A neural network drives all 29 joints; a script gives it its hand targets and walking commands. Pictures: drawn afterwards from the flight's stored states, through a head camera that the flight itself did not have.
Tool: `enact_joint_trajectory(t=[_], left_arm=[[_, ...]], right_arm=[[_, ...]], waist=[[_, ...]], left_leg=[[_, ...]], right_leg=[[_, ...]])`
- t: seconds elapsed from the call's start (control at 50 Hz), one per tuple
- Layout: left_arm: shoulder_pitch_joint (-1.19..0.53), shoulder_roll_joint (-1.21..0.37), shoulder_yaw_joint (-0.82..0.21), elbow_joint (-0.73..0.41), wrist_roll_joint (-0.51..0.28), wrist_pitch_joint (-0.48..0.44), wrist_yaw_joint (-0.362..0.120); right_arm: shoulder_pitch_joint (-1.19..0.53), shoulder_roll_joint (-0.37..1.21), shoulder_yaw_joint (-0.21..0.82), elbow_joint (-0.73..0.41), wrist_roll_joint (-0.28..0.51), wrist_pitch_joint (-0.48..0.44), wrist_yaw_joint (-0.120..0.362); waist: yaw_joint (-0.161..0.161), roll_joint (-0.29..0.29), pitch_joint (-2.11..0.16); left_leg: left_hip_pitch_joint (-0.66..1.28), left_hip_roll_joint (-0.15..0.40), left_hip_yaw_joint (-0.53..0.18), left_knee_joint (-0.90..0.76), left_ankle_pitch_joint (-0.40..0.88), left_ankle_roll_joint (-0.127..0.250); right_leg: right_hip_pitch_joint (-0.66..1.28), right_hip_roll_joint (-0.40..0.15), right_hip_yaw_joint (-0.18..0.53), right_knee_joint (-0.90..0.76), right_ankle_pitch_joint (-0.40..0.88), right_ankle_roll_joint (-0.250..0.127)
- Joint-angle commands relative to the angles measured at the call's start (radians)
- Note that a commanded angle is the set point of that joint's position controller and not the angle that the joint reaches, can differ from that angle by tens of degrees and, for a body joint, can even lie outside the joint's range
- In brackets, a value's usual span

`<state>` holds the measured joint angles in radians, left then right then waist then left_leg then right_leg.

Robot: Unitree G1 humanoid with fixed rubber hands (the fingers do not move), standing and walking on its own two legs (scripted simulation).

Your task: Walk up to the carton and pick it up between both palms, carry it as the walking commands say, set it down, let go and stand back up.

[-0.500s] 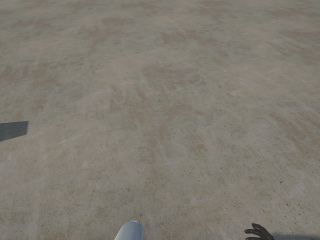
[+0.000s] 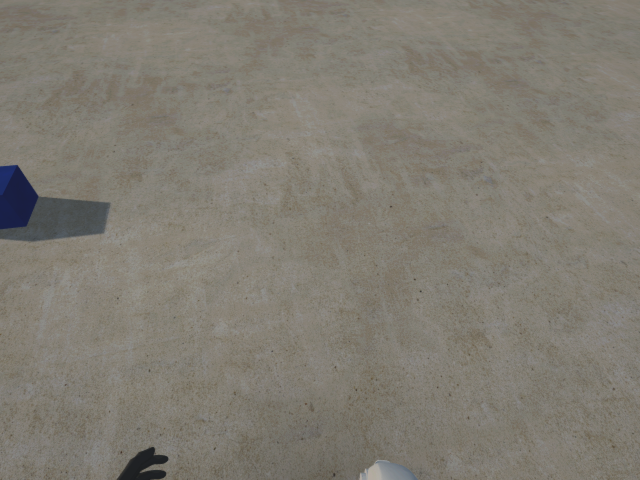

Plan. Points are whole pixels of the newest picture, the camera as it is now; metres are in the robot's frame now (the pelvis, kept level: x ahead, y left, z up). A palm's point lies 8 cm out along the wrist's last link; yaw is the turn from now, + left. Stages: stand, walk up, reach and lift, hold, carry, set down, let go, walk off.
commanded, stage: walk up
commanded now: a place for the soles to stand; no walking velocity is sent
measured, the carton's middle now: out of the picture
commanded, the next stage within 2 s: none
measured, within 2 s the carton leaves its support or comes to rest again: neither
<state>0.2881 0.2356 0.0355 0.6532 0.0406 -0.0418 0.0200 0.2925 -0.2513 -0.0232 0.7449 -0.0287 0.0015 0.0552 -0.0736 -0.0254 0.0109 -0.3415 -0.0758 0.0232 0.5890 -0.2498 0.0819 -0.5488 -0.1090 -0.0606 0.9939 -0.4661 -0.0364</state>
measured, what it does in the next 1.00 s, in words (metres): walks ahead: right foot, then left foot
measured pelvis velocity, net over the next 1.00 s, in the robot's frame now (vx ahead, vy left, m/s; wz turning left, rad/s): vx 0.44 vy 0.30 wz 0.24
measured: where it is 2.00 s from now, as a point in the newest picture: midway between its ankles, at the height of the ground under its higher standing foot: (96, 323)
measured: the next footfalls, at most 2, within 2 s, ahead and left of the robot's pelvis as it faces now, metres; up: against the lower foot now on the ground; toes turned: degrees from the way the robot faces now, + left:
right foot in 0.14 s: +0.22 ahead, -0.08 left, +0.00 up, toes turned -4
left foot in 0.60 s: +0.41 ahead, +0.35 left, +0.00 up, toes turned +21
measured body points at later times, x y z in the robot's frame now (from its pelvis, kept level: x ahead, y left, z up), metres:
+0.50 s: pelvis +0.23 +0.12 +0.01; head +0.24 +0.11 +0.46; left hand +0.12 +0.37 -0.10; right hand +0.50 -0.04 -0.08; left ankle +0.35 +0.33 -0.67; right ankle +0.18 -0.08 -0.72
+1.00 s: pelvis +0.44 +0.30 -0.02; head +0.46 +0.27 +0.43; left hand +0.51 +0.56 -0.11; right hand +0.56 +0.06 -0.16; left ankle +0.37 +0.35 -0.71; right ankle +0.56 +0.22 -0.73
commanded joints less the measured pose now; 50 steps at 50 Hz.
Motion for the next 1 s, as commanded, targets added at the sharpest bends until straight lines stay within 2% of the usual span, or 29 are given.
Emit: enact_joint_trajectory(t=[0.0, 0.06, 0.1, 0.12, 0.14, 0.16, 0.18, 0.24, 0.28, 0.36, 0.42, 0.48, 0.52, 0.54, 0.56, 0.58, 0.6, 0.62, 0.64, 0.66, 0.68, 0.72, 0.78, 0.86, 0.88, 0.92, 0.94, 0.96, 0.98], left_arm=[[0.042, 0.043, 0.015, -0.047, -0.001, -0.016, 0.007], [0.053, 0.035, 0.024, -0.044, 0.001, -0.029, 0.009], [0.152, 0.062, 0.043, -0.023, 0.001, -0.037, 0.023], [0.240, 0.119, 0.062, -0.017, 0.010, -0.043, 0.039], [0.337, 0.198, 0.081, -0.014, 0.014, -0.046, 0.058], [0.281, 0.182, 0.083, -0.011, -0.005, -0.042, 0.081], [0.219, 0.156, 0.077, -0.008, -0.008, -0.050, 0.090], [0.111, 0.064, 0.046, 0.013, -0.004, -0.088, 0.073], [0.115, 0.054, 0.045, 0.037, 0.004, -0.105, 0.062], [0.164, 0.090, 0.061, 0.077, 0.004, -0.104, 0.047], [0.187, 0.127, 0.069, 0.088, 0.003, -0.093, 0.038], [0.198, 0.165, 0.077, 0.101, 0.004, -0.070, 0.037], [0.204, 0.181, 0.080, 0.107, 0.006, -0.044, 0.037], [0.203, 0.177, 0.078, 0.102, 0.007, -0.027, 0.033], [0.237, 0.136, 0.067, 0.090, 0.012, -0.011, 0.023], [0.254, 0.045, 0.038, 0.052, 0.013, -0.005, 0.009], [0.248, 0.017, 0.025, -0.040, -0.007, -0.012, 0.002], [0.201, 0.045, 0.027, -0.038, -0.016, -0.009, 0.004], [0.190, 0.050, 0.023, -0.029, -0.020, -0.012, 0.004], [0.195, 0.054, 0.023, -0.003, -0.016, -0.015, 0.009], [0.208, 0.069, 0.029, 0.021, -0.009, -0.014, 0.010], [0.227, 0.047, 0.030, 0.060, -0.002, -0.004, 0.013], [0.149, 0.008, 0.023, 0.033, -0.003, -0.003, 0.016], [0.085, -0.009, 0.028, 0.002, 0.001, -0.016, 0.013], [0.088, -0.010, 0.032, -0.002, 0.001, -0.019, 0.015], [0.153, 0.020, 0.051, -0.004, 0.001, -0.027, 0.030], [0.242, 0.074, 0.073, 0.005, 0.007, -0.032, 0.045], [0.388, 0.164, 0.095, 0.010, 0.018, -0.036, 0.064], [0.342, 0.191, 0.098, -0.003, -0.007, -0.026, 0.086]], right_arm=[[-0.061, -0.128, -0.027, -0.075, -0.014, -0.019, 0.005], [-0.092, -0.136, -0.019, -0.073, -0.016, -0.008, 0.009], [-0.111, -0.125, -0.007, -0.081, -0.025, 0.000, 0.015], [-0.112, -0.091, 0.003, -0.096, -0.027, -0.009, 0.018], [-0.076, -0.055, 0.004, -0.126, -0.035, -0.012, 0.023], [-0.086, -0.118, -0.024, -0.143, -0.058, -0.003, 0.027], [-0.109, -0.136, -0.040, -0.149, -0.067, 0.001, 0.031], [-0.105, -0.102, -0.047, -0.126, -0.051, 0.014, 0.042], [-0.113, -0.060, -0.041, -0.102, -0.038, 0.019, 0.054], [-0.221, -0.002, -0.032, -0.099, -0.036, 0.017, 0.074], [-0.309, 0.011, -0.030, -0.117, -0.031, 0.007, 0.081], [-0.330, -0.006, -0.040, -0.125, -0.027, -0.001, 0.072], [-0.273, -0.030, -0.051, -0.114, -0.028, -0.008, 0.060], [-0.190, -0.049, -0.061, -0.090, -0.027, -0.016, 0.050], [-0.040, -0.090, -0.078, -0.042, -0.026, -0.025, 0.032], [0.077, -0.161, -0.087, -0.029, -0.016, -0.029, 0.007], [0.046, -0.301, -0.098, -0.077, 0.013, -0.024, -0.016], [-0.012, -0.290, -0.100, -0.077, 0.030, -0.007, -0.038], [-0.081, -0.229, -0.085, -0.098, 0.023, 0.001, -0.047], [-0.132, -0.168, -0.072, -0.106, 0.016, -0.002, -0.045], [-0.153, -0.117, -0.057, -0.115, 0.015, -0.013, -0.038], [-0.126, -0.072, -0.040, -0.107, -0.003, -0.041, -0.027], [-0.109, -0.068, -0.033, -0.097, -0.018, -0.049, -0.020], [-0.101, -0.093, -0.026, -0.075, -0.033, -0.030, -0.011], [-0.112, -0.102, -0.024, -0.073, -0.034, -0.022, -0.009], [-0.137, -0.116, -0.015, -0.079, -0.039, -0.005, -0.003], [-0.134, -0.090, -0.003, -0.090, -0.047, -0.007, -0.001], [-0.105, -0.043, 0.005, -0.123, -0.052, -0.011, 0.000], [-0.096, -0.101, -0.022, -0.157, -0.062, 0.002, 0.004]], waist=[[0.030, 0.134, 0.015], [0.058, 0.083, 0.036], [0.120, 0.028, 0.026], [0.170, -0.061, -0.017], [0.194, -0.177, -0.104], [0.173, -0.067, -0.017], [0.156, -0.028, 0.036], [0.086, -0.062, 0.071], [0.081, -0.064, 0.064], [0.090, -0.062, 0.071], [0.098, -0.100, 0.089], [0.084, -0.146, 0.105], [0.052, -0.131, 0.087], [0.010, -0.075, 0.038], [-0.047, 0.054, -0.067], [-0.090, 0.219, -0.155], [-0.079, 0.337, -0.249], [-0.057, 0.214, -0.188], [-0.013, 0.209, -0.094], [0.026, 0.197, -0.034], [0.046, 0.195, -0.024], [0.055, 0.134, -0.034], [0.045, 0.125, 0.030], [0.033, 0.109, 0.059], [0.045, 0.084, 0.068], [0.102, 0.033, 0.061], [0.152, -0.030, 0.003], [0.202, -0.195, -0.119], [0.180, -0.115, -0.090]], left_leg=[[-0.081, 0.243, -0.338, -0.343, -0.305, 0.125], [-0.190, 0.204, -0.278, -0.294, -0.385, 0.085], [-0.319, 0.148, -0.232, -0.155, -0.428, 0.033], [-0.417, 0.088, -0.170, 0.062, -0.347, -0.014], [-0.513, -0.002, -0.052, 0.451, -0.346, -0.086], [-0.628, 0.054, -0.099, 0.628, -0.317, -0.097], [-0.658, 0.106, -0.140, 0.711, -0.249, -0.117], [-0.567, 0.179, -0.184, 0.640, -0.125, -0.173], [-0.499, 0.188, -0.149, 0.581, -0.026, -0.180], [-0.413, 0.201, -0.041, 0.400, 0.195, -0.154], [-0.287, 0.179, 0.015, 0.242, 0.273, -0.115], [-0.157, 0.150, 0.050, 0.121, 0.217, -0.083], [-0.056, 0.132, 0.062, 0.047, 0.117, -0.063], [0.070, 0.096, 0.092, -0.021, 0.085, -0.050], [0.293, 0.058, 0.078, -0.013, 0.045, -0.046], [0.458, 0.228, -0.160, -0.017, -0.034, -0.035], [0.545, 0.395, -0.612, -0.297, -0.264, 0.041], [0.463, 0.436, -0.639, -0.362, -0.391, 0.083], [0.348, 0.420, -0.572, -0.340, -0.418, 0.095], [0.243, 0.385, -0.454, -0.314, -0.367, 0.090], [0.168, 0.351, -0.367, -0.309, -0.310, 0.087], [0.089, 0.345, -0.292, -0.322, -0.217, 0.117], [0.042, 0.336, -0.203, -0.337, -0.208, 0.140], [-0.048, 0.307, -0.120, -0.316, -0.274, 0.090], [-0.085, 0.293, -0.095, -0.284, -0.307, 0.074], [-0.221, 0.243, -0.036, -0.134, -0.355, 0.021], [-0.322, 0.196, 0.004, 0.075, -0.245, -0.024], [-0.446, 0.107, 0.070, 0.502, -0.322, -0.093], [-0.548, 0.087, -0.018, 0.667, -0.361, -0.114]], right_leg=[[0.080, 0.009, 0.012, -0.151, 0.094, -0.004], [0.269, 0.055, -0.027, -0.322, 0.252, -0.022], [0.501, 0.055, -0.014, -0.415, 0.240, -0.036], [0.634, -0.083, 0.183, -0.486, 0.076, -0.082], [0.706, -0.386, 0.660, -0.721, -0.397, -0.203], [0.651, -0.468, 0.797, -0.803, -0.563, -0.272], [0.594, -0.452, 0.733, -0.805, -0.533, -0.281], [0.445, -0.345, 0.373, -0.829, -0.235, -0.189], [0.405, -0.291, 0.182, -0.825, -0.003, -0.178], [0.435, -0.237, -0.061, -0.800, 0.280, -0.153], [0.435, -0.223, -0.157, -0.790, 0.366, -0.126], [0.465, -0.252, -0.206, -0.779, 0.480, -0.113], [0.495, -0.260, -0.232, -0.648, 0.550, -0.114], [0.474, -0.235, -0.255, -0.480, 0.573, -0.115], [0.368, -0.177, -0.238, -0.220, 0.544, -0.103], [0.124, -0.092, -0.166, 0.100, 0.017, -0.070], [-0.118, 0.051, -0.007, 0.249, -0.248, -0.030], [-0.179, 0.001, 0.094, 0.317, -0.158, -0.017], [-0.192, -0.026, 0.121, 0.322, -0.085, -0.009], [-0.159, -0.051, 0.129, 0.269, -0.021, -0.003], [-0.102, -0.056, 0.132, 0.214, 0.004, 0.005], [-0.024, -0.028, 0.102, 0.167, 0.020, 0.009], [-0.016, -0.016, 0.074, -0.023, 0.031, 0.012], [0.150, 0.037, 0.006, -0.235, 0.227, -0.003], [0.214, 0.053, -0.014, -0.291, 0.272, -0.006], [0.435, 0.078, -0.041, -0.391, 0.301, -0.022], [0.600, 0.003, 0.088, -0.417, 0.203, -0.067], [0.728, -0.316, 0.591, -0.601, -0.156, -0.194], [0.686, -0.422, 0.886, -0.738, -0.359, -0.279]])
